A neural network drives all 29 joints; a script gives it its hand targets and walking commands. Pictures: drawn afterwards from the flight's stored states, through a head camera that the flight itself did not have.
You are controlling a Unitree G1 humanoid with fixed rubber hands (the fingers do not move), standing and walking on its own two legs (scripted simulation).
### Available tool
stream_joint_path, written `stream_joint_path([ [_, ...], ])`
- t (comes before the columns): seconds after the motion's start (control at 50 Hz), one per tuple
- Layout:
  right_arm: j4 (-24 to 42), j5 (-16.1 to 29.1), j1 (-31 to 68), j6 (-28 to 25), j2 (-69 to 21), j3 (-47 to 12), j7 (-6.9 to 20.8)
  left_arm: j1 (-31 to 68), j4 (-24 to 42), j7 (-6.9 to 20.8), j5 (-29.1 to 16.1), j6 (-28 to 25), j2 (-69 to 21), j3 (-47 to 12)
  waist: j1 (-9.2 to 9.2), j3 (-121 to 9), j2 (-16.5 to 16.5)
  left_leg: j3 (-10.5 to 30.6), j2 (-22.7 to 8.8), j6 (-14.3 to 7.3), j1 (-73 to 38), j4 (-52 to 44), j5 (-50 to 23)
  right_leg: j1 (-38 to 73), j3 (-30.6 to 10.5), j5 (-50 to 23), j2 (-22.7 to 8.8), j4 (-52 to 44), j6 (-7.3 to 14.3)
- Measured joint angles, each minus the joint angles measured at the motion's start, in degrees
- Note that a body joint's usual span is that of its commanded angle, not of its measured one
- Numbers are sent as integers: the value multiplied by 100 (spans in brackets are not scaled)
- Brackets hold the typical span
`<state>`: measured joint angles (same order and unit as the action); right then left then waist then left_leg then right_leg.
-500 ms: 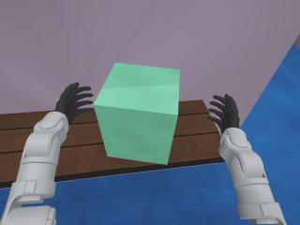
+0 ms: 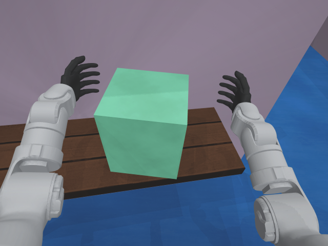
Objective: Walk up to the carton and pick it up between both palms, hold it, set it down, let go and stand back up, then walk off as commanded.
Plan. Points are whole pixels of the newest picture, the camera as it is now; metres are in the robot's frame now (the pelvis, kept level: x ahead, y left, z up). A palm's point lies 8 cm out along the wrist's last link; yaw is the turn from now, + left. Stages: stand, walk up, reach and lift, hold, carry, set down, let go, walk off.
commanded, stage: reach and lift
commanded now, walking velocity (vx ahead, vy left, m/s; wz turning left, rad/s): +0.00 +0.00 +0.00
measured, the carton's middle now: (147, 125) +0.44 +0.01 +0.03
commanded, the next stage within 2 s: none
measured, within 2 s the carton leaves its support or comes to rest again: neither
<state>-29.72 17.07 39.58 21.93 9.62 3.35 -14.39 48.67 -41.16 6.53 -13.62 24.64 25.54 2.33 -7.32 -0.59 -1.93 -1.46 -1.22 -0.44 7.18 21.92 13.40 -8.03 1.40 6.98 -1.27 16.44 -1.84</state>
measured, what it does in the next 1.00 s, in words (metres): stands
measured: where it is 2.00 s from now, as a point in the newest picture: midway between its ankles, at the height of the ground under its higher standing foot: outside the picture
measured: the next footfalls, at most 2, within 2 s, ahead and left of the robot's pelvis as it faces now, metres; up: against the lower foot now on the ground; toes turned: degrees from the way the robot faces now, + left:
none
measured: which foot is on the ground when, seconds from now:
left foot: down 0.00-1.00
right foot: down 0.00-1.00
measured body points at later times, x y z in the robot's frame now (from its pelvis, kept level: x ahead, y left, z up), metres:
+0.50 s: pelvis +0.00 -0.01 +0.00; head +0.00 +0.02 +0.45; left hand +0.49 +0.16 +0.21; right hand +0.42 -0.20 +0.20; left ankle -0.02 +0.11 -0.75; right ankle +0.02 -0.14 -0.75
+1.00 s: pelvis -0.01 -0.01 -0.01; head +0.01 +0.02 +0.44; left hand +0.47 +0.16 +0.11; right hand +0.40 -0.19 +0.10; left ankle -0.02 +0.11 -0.75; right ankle +0.02 -0.14 -0.75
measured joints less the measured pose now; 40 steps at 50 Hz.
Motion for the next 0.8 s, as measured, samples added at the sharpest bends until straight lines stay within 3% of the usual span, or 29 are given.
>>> stream_joint_path([
  [0.26, -990, 196, 975, -176, 31, -150, -52, 955, -1259, -47, -95, -377, 114, -269, -151, -135, -19, 32, -33, 38, 214, -34, -42, -197, 21, -47, 38, -56, 37],
  [0.5, -2266, 101, 1838, -516, -117, -143, -78, 1783, -2668, -120, -228, -925, 104, -616, -264, -413, 25, 101, -43, 54, 543, 22, -65, -457, 80, -100, 52, -98, 54],
  [0.8, -3030, -224, 1249, -1604, -460, -105, -114, 1419, -3776, -248, -210, -2314, -297, -707, -209, -593, 47, 125, -45, 61, 1145, 346, -43, -1071, 89, -60, 51, 254, 72],
])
